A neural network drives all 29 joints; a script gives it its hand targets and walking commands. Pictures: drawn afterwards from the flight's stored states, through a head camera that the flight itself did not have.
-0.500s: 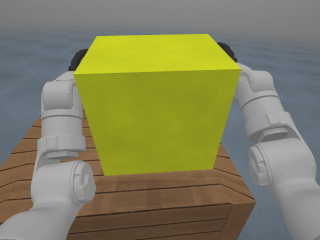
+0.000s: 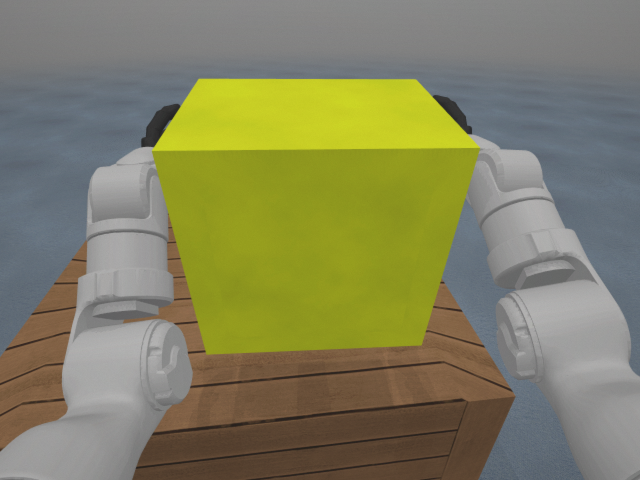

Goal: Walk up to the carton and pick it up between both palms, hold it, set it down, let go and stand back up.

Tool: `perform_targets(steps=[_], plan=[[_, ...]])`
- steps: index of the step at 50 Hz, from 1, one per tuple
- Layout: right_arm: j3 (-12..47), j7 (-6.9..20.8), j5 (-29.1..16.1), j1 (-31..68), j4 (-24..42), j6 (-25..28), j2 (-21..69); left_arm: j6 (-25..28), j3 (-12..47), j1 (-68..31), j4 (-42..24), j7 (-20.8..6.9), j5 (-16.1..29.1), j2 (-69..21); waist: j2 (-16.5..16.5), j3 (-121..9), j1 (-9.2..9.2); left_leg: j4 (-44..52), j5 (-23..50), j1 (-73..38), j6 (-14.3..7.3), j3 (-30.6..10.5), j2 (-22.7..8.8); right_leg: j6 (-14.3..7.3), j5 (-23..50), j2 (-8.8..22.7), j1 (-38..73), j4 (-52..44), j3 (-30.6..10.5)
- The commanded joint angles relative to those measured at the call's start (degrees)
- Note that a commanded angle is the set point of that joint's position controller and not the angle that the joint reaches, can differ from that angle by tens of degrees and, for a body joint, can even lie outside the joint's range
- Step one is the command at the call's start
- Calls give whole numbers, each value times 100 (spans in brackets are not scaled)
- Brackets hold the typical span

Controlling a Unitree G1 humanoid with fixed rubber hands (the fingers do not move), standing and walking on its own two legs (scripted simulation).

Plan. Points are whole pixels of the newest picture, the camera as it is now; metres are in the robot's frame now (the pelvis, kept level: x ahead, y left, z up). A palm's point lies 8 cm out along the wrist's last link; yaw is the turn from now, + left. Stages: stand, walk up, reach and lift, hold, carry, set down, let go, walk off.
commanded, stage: hold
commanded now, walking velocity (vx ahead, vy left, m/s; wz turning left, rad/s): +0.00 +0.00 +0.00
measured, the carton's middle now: (312, 215) +0.33 +0.00 +0.26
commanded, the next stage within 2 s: set down in 0.08 s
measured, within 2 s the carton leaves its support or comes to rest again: neither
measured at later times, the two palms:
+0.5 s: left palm (161, 164) +0.39 +0.18 +0.30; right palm (433, 159) +0.40 -0.16 +0.30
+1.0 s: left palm (168, 203) +0.39 +0.18 +0.25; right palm (421, 194) +0.41 -0.16 +0.24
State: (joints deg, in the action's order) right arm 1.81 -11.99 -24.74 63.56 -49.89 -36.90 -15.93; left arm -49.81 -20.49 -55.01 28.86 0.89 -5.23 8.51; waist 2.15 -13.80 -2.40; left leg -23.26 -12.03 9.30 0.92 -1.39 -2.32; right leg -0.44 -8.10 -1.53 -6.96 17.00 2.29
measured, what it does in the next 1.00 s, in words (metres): stands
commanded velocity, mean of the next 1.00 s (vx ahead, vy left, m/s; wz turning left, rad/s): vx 0.00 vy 0.00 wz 0.00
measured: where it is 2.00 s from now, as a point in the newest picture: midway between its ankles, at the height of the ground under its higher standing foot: outside the picture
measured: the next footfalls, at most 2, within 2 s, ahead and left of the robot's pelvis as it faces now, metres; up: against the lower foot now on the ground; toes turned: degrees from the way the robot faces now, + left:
none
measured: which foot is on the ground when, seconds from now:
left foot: down 0.00-1.00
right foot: down 0.00-1.00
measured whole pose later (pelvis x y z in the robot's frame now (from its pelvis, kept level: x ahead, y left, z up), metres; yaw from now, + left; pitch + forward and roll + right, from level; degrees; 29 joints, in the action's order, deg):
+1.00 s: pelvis +0.02 +0.00 +0.00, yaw +2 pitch -6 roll -1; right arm -3.3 -6.0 -17.6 51.1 -44.6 -17.3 -10.4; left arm -37.6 -18.8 -43.2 15.8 0.0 -11.2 4.1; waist -1.1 -2.6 -4.2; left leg -20.7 -12.8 1.9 1.5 -3.4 -1.4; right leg -0.4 -10.0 -0.7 1.1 15.0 4.3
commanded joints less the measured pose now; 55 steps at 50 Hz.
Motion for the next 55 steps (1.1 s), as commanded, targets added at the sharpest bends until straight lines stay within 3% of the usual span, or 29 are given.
perform_targets(steps=[1, 3, 8, 12, 15, 17, 20, 23, 25, 28, 31, 32, 35, 38, 41, 44, 47, 50, 52, 54, 55], plan=[[638, 790, -707, 5334, 1526, 22, 4048, 354, 1970, -4989, -221, -737, 848, -3097, -230, -777, -147, 619, 19, 527, -62, -139, 342, 156, 316, -213, 736, -252, -418], [459, 793, -617, 5137, 1067, -22, 3880, 372, 2011, -5217, -175, -830, 787, -3101, 81, -610, -323, 714, -96, 567, 39, -142, 334, 112, 105, -172, 675, -284, -441], [265, 774, -452, 5329, 1225, 415, 4016, 761, 2017, -5630, -445, -982, 876, -3166, 418, -1240, -313, 668, 495, 335, 220, -157, 461, 173, 603, -132, 961, -232, -414], [-295, 891, 145, 5204, 759, 1080, 3753, 1292, 1902, -5591, -244, -1007, 604, -3208, 682, -1121, -367, 778, 579, 77, 314, -205, 382, 102, 521, -144, 1025, -215, -165], [-315, 937, 411, 4882, 629, 1467, 3465, 1472, 1544, -4867, -123, -1060, 243, -2997, 504, -1097, -211, 783, 961, -260, 266, -114, 401, 89, 631, -141, 1341, -265, -93], [-212, 1009, 627, 4662, 447, 1606, 3402, 1495, 1126, -4457, 8, -1109, -38, -2659, -91, -870, -33, 889, 953, -248, 93, -18, 439, 184, 568, -123, 1530, -307, -59], [-148, 1096, 883, 4378, 430, 1794, 3332, 1445, 1001, -3909, 39, -1190, -329, -2526, -441, -479, 30, 962, 1116, -314, -18, 80, 449, 215, 503, -144, 1686, -336, 20], [243, 1107, 759, 4356, 960, 2066, 3457, 1409, 1381, -3761, -599, -1158, -270, -2718, -395, -864, 54, 718, 1945, -695, 26, 133, 453, 221, 1055, -205, 1841, -247, 85], [635, 1066, 541, 4564, 1643, 2239, 3648, 1471, 1829, -3921, -1277, -1068, 15, -2950, -455, -1406, 8, 429, 2781, -1068, 102, 112, 476, 279, 1711, -277, 1950, -171, 158], [1069, 955, 323, 4712, 2520, 2367, 3781, 1541, 2365, -3868, -1685, -938, 272, -3226, -318, -1797, -95, 189, 3214, -1339, 175, 52, 537, 356, 2390, -290, 1951, -92, 162], [1024, 963, 418, 4467, 2633, 2365, 3750, 1573, 2636, -3781, -1779, -810, 360, -3397, -208, -1494, -227, 237, 2958, -1446, 232, -2, 494, 298, 1888, -316, 1518, -192, 196], [1010, 975, 389, 4420, 2750, 2402, 3719, 1590, 2855, -3804, -1997, -773, 462, -3522, -12, -1621, -287, 189, 3040, -1502, 304, -25, 484, 259, 1816, -306, 1436, -180, 197], [667, 997, 662, 3979, 2232, 2350, 3539, 1495, 2848, -3560, -1745, -766, 295, -3547, 303, -910, -404, 325, 2514, -1397, 363, -24, 432, 185, 1214, -198, 1065, -301, 166], [430, 1043, 815, 3529, 1647, 2234, 3342, 1364, 2607, -3202, -1452, -833, 48, -3365, 286, -388, -415, 455, 2234, -1275, 360, -45, 392, 174, 900, -170, 1118, -312, 198], [617, 1066, 682, 3368, 1820, 2232, 3270, 1278, 2744, -2936, -1796, -859, 87, -3383, 419, -722, -365, 266, 3055, -1492, 483, -36, 379, 215, 1360, -194, 1291, -164, 205], [860, 1070, 504, 3566, 2330, 2296, 3289, 1338, 2873, -2972, -2153, -822, 243, -3401, 447, -1323, -280, 89, 3376, -1535, 505, -3, 465, 245, 1915, -209, 1442, -90, 217], [971, 1110, 489, 3523, 2353, 2358, 3390, 1425, 2822, -2894, -2252, -757, 221, -3438, 321, -1318, -188, 113, 3408, -1527, 451, -26, 445, 257, 2075, -240, 1452, -23, 245], [955, 1175, 634, 3643, 2387, 2357, 3404, 1434, 2505, -2684, -1900, -756, 106, -3298, -120, -1108, 29, 289, 2822, -1229, 263, 35, 463, 279, 1936, -232, 1493, -98, 212], [909, 1206, 732, 3513, 2037, 2315, 3397, 1418, 2270, -2549, -1524, -783, -80, -3164, -237, -635, 141, 438, 2347, -1053, 176, 86, 473, 287, 1682, -198, 1445, -156, 175], [898, 1247, 874, 3525, 2102, 2363, 3520, 1462, 2146, -2535, -1424, -838, -107, -3167, -491, -654, 189, 539, 2043, -851, 70, 130, 468, 321, 1624, -176, 1518, -146, 168], [939, 1255, 851, 3637, 2125, 2384, 3582, 1499, 2212, -2635, -1497, -834, -83, -3263, -437, -811, 219, 533, 2068, -843, 87, 137, 460, 314, 1636, -192, 1568, -108, 176]])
